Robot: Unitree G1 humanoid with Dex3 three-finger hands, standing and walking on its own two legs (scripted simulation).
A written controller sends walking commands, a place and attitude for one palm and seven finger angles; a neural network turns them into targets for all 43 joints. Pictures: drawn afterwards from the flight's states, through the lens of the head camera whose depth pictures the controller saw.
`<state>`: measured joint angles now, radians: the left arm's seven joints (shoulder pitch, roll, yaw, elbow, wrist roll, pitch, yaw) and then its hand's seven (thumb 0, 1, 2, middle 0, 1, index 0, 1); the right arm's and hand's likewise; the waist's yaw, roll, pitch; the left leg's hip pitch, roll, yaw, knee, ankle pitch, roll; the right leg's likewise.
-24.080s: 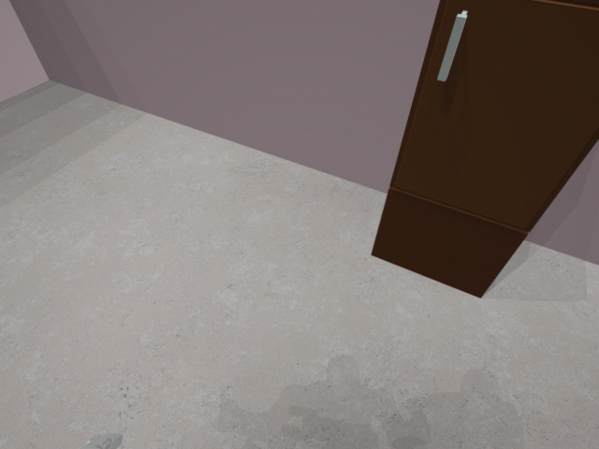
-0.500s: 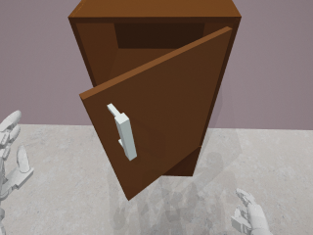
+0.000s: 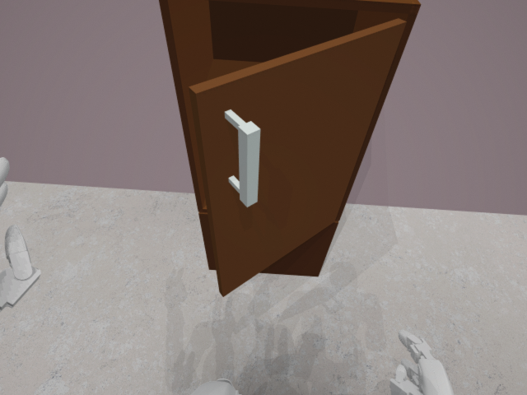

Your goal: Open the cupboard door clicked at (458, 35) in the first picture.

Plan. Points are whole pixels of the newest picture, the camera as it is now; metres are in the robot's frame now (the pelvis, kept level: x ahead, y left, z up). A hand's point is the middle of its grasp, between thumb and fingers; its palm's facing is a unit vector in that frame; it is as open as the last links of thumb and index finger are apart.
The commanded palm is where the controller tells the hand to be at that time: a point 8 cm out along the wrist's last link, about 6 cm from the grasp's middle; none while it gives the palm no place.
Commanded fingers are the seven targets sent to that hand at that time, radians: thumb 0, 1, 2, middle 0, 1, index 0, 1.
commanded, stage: step back with the hand held close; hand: left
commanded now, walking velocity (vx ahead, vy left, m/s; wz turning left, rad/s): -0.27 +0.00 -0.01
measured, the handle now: (240, 160) +0.40 +0.07 +0.15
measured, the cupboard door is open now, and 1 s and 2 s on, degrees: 40 40 40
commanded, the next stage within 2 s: stop stepping back and stand still in 0.30 s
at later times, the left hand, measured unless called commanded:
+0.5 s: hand out of the picture +0.10 +0.26 +0.18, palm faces +0.33 -0.82 -0.46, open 7.4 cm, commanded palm +0.06 +0.30 +0.19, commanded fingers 0.00 0.90 0.90 -0.20 -0.30 -0.20 -0.30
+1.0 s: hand out of the picture -0.02 +0.31 +0.19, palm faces +0.50 -0.77 -0.38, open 7.4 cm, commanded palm -0.06 +0.33 +0.19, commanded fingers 0.00 0.90 0.90 -0.20 -0.30 -0.20 -0.30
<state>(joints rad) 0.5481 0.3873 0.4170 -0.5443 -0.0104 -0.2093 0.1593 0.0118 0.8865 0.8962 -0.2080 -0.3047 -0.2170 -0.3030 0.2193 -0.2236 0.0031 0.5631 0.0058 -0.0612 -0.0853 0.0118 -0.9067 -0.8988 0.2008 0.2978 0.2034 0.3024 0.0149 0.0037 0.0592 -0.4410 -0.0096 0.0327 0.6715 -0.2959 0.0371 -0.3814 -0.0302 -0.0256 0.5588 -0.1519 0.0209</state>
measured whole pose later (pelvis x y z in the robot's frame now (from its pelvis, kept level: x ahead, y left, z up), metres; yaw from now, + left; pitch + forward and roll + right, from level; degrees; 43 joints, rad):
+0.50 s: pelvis -0.11 +0.01 +0.00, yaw -5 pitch +1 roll -1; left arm 0.56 0.46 0.43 -0.60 -0.05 -0.22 0.11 0.01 0.88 0.90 -0.21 -0.31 -0.22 -0.30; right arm 0.16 -0.17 0.04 0.65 0.01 -0.09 -0.07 0.01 -0.91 -0.90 0.20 0.30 0.21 0.30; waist 0.05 -0.05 0.00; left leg -0.49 -0.03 0.05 0.68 -0.18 0.00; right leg -0.10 0.01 0.00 0.53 -0.43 0.01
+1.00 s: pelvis -0.21 +0.03 +0.02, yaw -1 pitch +2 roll +2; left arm 0.48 0.38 0.43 -0.42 -0.02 -0.19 0.15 0.01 0.88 0.90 -0.21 -0.30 -0.22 -0.30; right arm 0.29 -0.22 0.00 0.69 -0.01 -0.11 -0.10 0.01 -0.91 -0.90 0.20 0.30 0.20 0.30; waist 0.03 -0.08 -0.11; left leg -0.36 0.03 0.04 0.79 -0.38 0.02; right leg -0.27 -0.03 -0.05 0.49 -0.25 -0.05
